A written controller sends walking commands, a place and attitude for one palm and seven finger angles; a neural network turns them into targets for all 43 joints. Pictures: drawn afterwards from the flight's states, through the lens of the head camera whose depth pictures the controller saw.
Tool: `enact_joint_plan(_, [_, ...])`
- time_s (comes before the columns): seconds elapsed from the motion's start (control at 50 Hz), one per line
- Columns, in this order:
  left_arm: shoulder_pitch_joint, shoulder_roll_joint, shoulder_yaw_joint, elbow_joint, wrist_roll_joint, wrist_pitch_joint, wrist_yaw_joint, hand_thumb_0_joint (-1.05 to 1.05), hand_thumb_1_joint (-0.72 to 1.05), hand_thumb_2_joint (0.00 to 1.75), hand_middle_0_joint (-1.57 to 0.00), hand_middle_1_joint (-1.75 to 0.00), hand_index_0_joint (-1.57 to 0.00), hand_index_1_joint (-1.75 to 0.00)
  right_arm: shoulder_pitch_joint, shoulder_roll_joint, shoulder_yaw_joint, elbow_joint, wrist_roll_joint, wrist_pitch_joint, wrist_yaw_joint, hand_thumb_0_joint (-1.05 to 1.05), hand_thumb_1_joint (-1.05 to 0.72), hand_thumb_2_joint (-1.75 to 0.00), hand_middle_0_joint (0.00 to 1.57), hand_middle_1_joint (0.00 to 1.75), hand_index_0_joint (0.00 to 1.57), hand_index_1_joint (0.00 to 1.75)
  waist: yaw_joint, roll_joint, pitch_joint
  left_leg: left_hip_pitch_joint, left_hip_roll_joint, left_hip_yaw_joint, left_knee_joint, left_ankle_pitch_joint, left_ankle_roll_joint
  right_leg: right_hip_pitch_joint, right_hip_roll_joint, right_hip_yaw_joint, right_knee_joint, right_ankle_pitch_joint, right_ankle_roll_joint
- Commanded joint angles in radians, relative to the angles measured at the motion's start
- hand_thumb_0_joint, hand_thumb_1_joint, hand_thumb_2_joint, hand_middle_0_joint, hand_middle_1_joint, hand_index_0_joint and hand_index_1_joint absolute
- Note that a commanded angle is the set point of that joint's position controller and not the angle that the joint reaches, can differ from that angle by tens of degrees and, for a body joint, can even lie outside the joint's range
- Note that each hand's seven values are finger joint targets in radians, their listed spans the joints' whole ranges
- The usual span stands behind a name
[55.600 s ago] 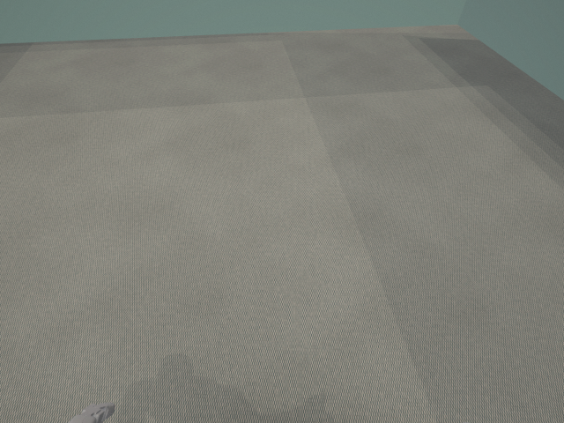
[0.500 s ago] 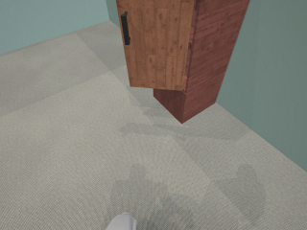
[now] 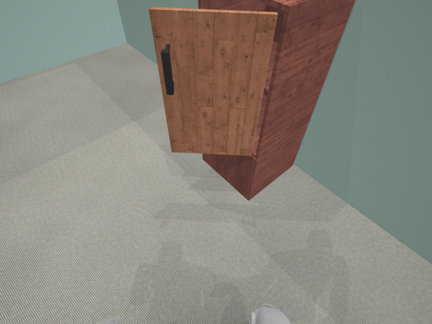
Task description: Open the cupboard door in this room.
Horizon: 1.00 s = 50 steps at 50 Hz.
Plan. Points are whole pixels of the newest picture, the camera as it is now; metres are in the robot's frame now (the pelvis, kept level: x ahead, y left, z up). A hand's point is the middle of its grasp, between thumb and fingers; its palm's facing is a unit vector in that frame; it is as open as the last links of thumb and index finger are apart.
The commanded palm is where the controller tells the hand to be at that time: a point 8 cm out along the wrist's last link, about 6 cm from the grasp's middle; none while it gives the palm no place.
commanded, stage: take the last steps up to it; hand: left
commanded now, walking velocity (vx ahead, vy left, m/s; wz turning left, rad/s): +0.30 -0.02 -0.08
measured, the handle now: (169, 70) +0.83 +0.20 +0.03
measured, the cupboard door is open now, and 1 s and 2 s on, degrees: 46 46 46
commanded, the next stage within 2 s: come to a stop and stand still in 0.52 s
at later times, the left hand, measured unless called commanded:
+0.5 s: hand (150, 310) +0.18 +0.16 -0.18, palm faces +0.05 -0.98 -0.18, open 7.2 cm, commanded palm none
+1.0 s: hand (155, 242) +0.34 +0.18 -0.18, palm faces -0.02 -0.98 -0.21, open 7.4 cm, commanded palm none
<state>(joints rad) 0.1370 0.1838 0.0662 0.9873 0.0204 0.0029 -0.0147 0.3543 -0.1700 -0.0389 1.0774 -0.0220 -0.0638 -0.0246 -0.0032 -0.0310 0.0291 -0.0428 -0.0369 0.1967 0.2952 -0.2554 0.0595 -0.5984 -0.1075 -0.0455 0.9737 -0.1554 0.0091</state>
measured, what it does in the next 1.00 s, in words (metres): walks ahead: right foot, then left foot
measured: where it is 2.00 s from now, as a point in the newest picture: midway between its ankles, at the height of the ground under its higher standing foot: outside the picture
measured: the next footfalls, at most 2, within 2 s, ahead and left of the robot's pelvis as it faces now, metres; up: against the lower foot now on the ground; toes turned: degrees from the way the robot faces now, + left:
right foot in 0.18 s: +0.17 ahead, -0.14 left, +0.00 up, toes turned -9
left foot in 0.56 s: +0.33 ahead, +0.09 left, +0.00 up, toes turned +5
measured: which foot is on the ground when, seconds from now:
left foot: down 0.00-0.20, up 0.22-0.54, down 0.56-1.00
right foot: up 0.00-0.16, down 0.18-0.58, up 0.60-1.00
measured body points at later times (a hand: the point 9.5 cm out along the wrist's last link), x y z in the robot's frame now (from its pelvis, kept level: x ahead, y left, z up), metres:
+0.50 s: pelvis +0.18 -0.02 +0.00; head +0.21 -0.01 +0.44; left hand +0.18 +0.21 -0.17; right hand +0.23 -0.27 -0.15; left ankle +0.26 +0.09 -0.72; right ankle +0.13 -0.13 -0.74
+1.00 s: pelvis +0.26 -0.01 +0.00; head +0.32 +0.00 +0.45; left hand +0.34 +0.23 -0.16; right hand +0.28 -0.25 -0.15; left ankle +0.29 +0.08 -0.74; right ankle +0.22 -0.16 -0.68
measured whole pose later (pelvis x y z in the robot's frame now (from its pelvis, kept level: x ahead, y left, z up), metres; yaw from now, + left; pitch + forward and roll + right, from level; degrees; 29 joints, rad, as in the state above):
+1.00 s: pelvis +0.26 -0.01 +0.00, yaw -3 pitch +1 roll -2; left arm 0.15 0.21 0.07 1.01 0.01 0.07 0.03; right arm 0.20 -0.15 -0.04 1.05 -0.02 0.01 -0.05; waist -0.01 -0.01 0.09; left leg -0.27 0.07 0.13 0.46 -0.21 0.03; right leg -0.41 -0.03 -0.02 0.94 -0.43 0.04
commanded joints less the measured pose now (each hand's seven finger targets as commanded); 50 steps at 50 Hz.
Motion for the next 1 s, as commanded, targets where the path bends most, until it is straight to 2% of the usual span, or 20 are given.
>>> enact_joint_plan(0.0, [-0.058,0.012,-0.011,-0.068,0.002,-0.017,-0.009,0.00,0.90,0.90,-0.20,-0.30,-0.20,-0.30,0.098,-0.105,-0.011,-0.008,-0.013,-0.013,-0.003,0.00,-0.90,-0.90,0.20,0.30,0.20,0.30,-0.022,0.094,0.097,0.019,0.332,-0.161,-0.102,0.407,0.106,-0.027,-0.013,-0.016,-0.188,-0.016,-0.018])
enact_joint_plan(0.06, [-0.092,0.018,-0.015,-0.084,0.000,-0.025,-0.009,0.00,0.90,0.90,-0.20,-0.30,-0.20,-0.30,0.138,-0.116,-0.010,0.017,-0.018,-0.004,-0.003,0.00,-0.90,-0.90,0.20,0.30,0.20,0.30,-0.039,0.099,0.085,0.021,0.332,-0.147,-0.044,0.448,0.090,0.088,0.025,-0.054,-0.303,-0.074,-0.039])
enact_joint_plan(0.12, [0.104,0.055,-0.002,-0.020,0.003,-0.043,-0.006,0.00,0.90,0.90,-0.20,-0.30,-0.20,-0.30,0.123,-0.124,-0.008,0.031,-0.009,0.002,-0.001,0.00,-0.90,-0.90,0.20,0.30,0.20,0.30,0.054,0.071,-0.016,-0.033,0.265,-0.085,0.210,0.589,0.040,0.412,0.092,-0.103,-0.453,-0.023,-0.071])
enact_joint_plan(0.14, [0.248,0.112,0.017,0.027,0.006,-0.055,0.001,0.00,0.90,0.90,-0.20,-0.30,-0.20,-0.30,0.100,-0.109,-0.007,0.020,0.006,-0.002,0.005,0.00,-0.90,-0.90,0.20,0.30,0.20,0.30,0.115,0.011,-0.100,-0.209,0.210,-0.050,0.409,0.485,0.003,0.682,0.007,0.015,-0.464,0.038,-0.116])
enact_joint_plan(0.16, [0.390,0.211,0.047,0.069,0.006,-0.063,0.012,0.00,0.90,0.90,-0.20,-0.30,-0.20,-0.30,0.109,-0.063,-0.005,-0.009,0.019,-0.009,0.009,0.00,-0.90,-0.90,0.20,0.30,0.20,0.30,0.147,-0.207,-0.212,-0.475,0.066,0.010,0.715,-0.034,-0.052,0.932,-0.268,0.398,-0.541,0.196,-0.236])
enact_joint_plan(0.18, [0.402,0.229,0.043,0.074,-0.014,-0.061,0.021,0.00,0.90,0.90,-0.20,-0.30,-0.20,-0.30,0.049,-0.093,-0.010,-0.030,0.022,0.001,0.009,0.00,-0.90,-0.90,0.20,0.30,0.20,0.30,0.145,-0.173,-0.189,-0.546,0.050,-0.098,0.941,-0.347,-0.054,0.862,-0.370,0.512,-0.632,0.286,-0.310])
enact_joint_plan(0.2, [0.306,0.187,0.036,0.060,-0.013,-0.060,0.032,0.00,0.90,0.90,-0.20,-0.30,-0.20,-0.30,-0.007,-0.083,-0.016,-0.029,0.018,0.007,0.009,0.00,-0.90,-0.90,0.20,0.30,0.20,0.30,0.116,-0.107,-0.091,-0.594,0.102,-0.193,0.985,-0.269,-0.045,0.745,-0.324,0.422,-0.654,0.204,-0.287])
enact_joint_plan(0.22, [0.231,0.147,0.023,0.037,-0.013,-0.060,0.035,0.00,0.90,0.90,-0.20,-0.30,-0.20,-0.30,-0.034,-0.053,-0.016,-0.034,0.014,0.010,0.012,0.00,-0.90,-0.90,0.20,0.30,0.20,0.30,0.088,-0.075,-0.019,-0.603,0.135,-0.204,0.962,-0.188,-0.050,0.636,-0.285,0.330,-0.676,0.214,-0.244])
enact_joint_plan(0.3, [0.146,0.057,-0.007,0.037,-0.006,-0.078,0.032,0.00,0.90,0.90,-0.20,-0.30,-0.20,-0.30,0.036,0.014,-0.009,0.000,0.000,0.044,0.021,0.00,-0.90,-0.90,0.20,0.30,0.20,0.30,-0.018,-0.094,0.013,-0.439,0.153,-0.164,0.766,-0.069,-0.081,0.403,-0.168,0.064,-0.744,0.224,-0.159])
enact_joint_plan(0.44, [0.191,0.093,0.002,0.076,0.001,-0.080,0.024,0.00,0.90,0.90,-0.20,-0.30,-0.20,-0.30,-0.103,0.013,-0.009,-0.043,0.002,0.030,0.038,0.00,-0.90,-0.90,0.20,0.30,0.20,0.30,0.013,-0.094,0.031,-0.359,0.100,-0.102,0.394,-0.008,-0.083,0.431,-0.162,0.060,-0.721,0.160,-0.169])
enact_joint_plan(0.5, [0.160,0.098,0.003,0.082,-0.001,-0.066,0.024,0.00,0.90,0.90,-0.20,-0.30,-0.20,-0.30,-0.033,-0.028,-0.014,-0.024,-0.002,0.016,0.032,0.00,-0.90,-0.90,0.20,0.30,0.20,0.30,-0.042,-0.052,0.038,-0.137,0.066,-0.080,0.214,0.079,-0.075,0.322,-0.129,0.032,-0.629,0.021,-0.129])
enact_joint_plan(0.52, [0.165,0.081,-0.002,0.081,-0.003,-0.060,0.020,0.00,0.90,0.90,-0.20,-0.30,-0.20,-0.30,0.036,-0.073,-0.022,0.000,-0.004,0.009,0.027,0.00,-0.90,-0.90,0.20,0.30,0.20,0.30,-0.070,0.036,0.009,-0.007,0.085,-0.120,0.172,0.086,-0.063,0.255,-0.083,0.004,-0.492,-0.012,-0.106])
enact_joint_plan(0.54, [0.193,0.039,-0.008,0.065,-0.008,-0.056,0.017,0.00,0.90,0.90,-0.20,-0.30,-0.20,-0.30,0.122,-0.164,-0.042,0.010,-0.016,0.003,0.018,0.00,-0.90,-0.90,0.20,0.30,0.20,0.30,-0.094,0.261,-0.033,0.087,0.273,-0.361,0.093,0.107,0.012,0.137,0.033,-0.075,-0.254,-0.198,-0.058])
enact_joint_plan(0.56, [0.187,0.020,-0.016,0.039,-0.012,-0.057,0.017,0.00,0.90,0.90,-0.20,-0.30,-0.20,-0.30,0.180,-0.228,-0.052,0.008,-0.019,0.013,0.007,0.00,-0.90,-0.90,0.20,0.30,0.20,0.30,-0.104,0.377,-0.070,0.112,0.441,-0.578,-0.017,0.159,0.114,0.048,0.102,-0.095,0.008,-0.461,-0.035])
enact_joint_plan(0.58, [0.144,0.048,-0.016,0.027,-0.005,-0.051,0.023,0.00,0.90,0.90,-0.20,-0.30,-0.20,-0.30,0.129,-0.218,-0.045,-0.008,-0.015,0.024,0.002,0.00,-0.90,-0.90,0.20,0.30,0.20,0.30,-0.089,0.273,-0.017,-0.003,0.462,-0.565,-0.039,0.098,0.149,0.052,0.057,-0.015,0.130,-0.453,-0.048])
enact_joint_plan(0.6, [0.130,0.036,-0.016,0.039,0.001,-0.046,0.025,0.00,0.90,0.90,-0.20,-0.30,-0.20,-0.30,0.062,-0.173,-0.031,-0.024,-0.012,0.021,-0.005,0.00,-0.90,-0.90,0.20,0.30,0.20,0.30,-0.064,0.266,0.010,-0.080,0.421,-0.522,-0.067,0.121,0.130,0.037,0.027,0.017,0.185,-0.378,-0.041])
enact_joint_plan(0.68, [0.231,-0.006,-0.027,0.111,-0.011,-0.013,0.030,0.00,0.90,0.90,-0.20,-0.30,-0.20,-0.30,-0.093,-0.092,0.012,-0.062,-0.001,0.004,-0.029,0.00,-0.90,-0.90,0.20,0.30,0.20,0.30,0.032,0.061,-0.007,-0.190,0.328,-0.257,-0.019,0.645,0.062,0.223,0.006,0.062,0.033,-0.196,0.012])
enact_joint_plan(0.74, [0.234,0.027,-0.009,0.094,-0.008,0.025,0.040,0.00,0.90,0.90,-0.20,-0.30,-0.20,-0.30,-0.076,-0.124,-0.004,-0.049,0.006,0.027,-0.043,0.00,-0.90,-0.90,0.20,0.30,0.20,0.30,0.021,0.091,-0.096,-0.096,0.365,-0.233,0.037,0.823,0.084,0.213,0.028,0.050,0.029,-0.214,0.029])
enact_joint_plan(0.86, [0.139,0.047,0.010,0.019,0.000,0.059,0.041,0.00,0.90,0.90,-0.20,-0.30,-0.20,-0.30,-0.063,-0.157,-0.028,-0.046,-0.001,0.063,-0.049,0.00,-0.90,-0.90,0.20,0.30,0.20,0.30,-0.004,0.174,-0.066,-0.072,0.389,-0.251,0.065,0.767,0.118,0.117,0.054,0.060,0.084,-0.265,0.034])
enact_joint_plan(0.98, [0.068,0.034,-0.003,-0.031,-0.004,0.045,0.040,0.00,0.90,0.90,-0.20,-0.30,-0.20,-0.30,-0.075,-0.164,-0.044,-0.056,-0.008,0.075,-0.032,0.00,-0.90,-0.90,0.20,0.30,0.20,0.30,-0.019,0.255,-0.065,-0.082,0.352,-0.253,0.090,0.635,0.105,0.217,0.071,0.000,-0.172,-0.313,0.016])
